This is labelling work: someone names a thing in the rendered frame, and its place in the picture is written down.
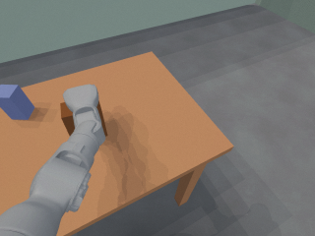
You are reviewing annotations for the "robot left hand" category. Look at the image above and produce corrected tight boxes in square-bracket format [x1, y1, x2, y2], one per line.
[62, 84, 99, 112]

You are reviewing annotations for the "robot left upper arm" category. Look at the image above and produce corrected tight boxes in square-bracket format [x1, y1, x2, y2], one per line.
[0, 157, 92, 236]

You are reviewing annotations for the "table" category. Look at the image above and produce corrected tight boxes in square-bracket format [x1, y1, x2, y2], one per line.
[0, 51, 234, 236]

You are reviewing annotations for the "left robot forearm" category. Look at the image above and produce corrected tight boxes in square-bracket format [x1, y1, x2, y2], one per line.
[29, 104, 106, 197]

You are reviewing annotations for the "sponge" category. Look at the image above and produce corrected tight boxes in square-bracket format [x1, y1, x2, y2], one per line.
[60, 102, 108, 137]

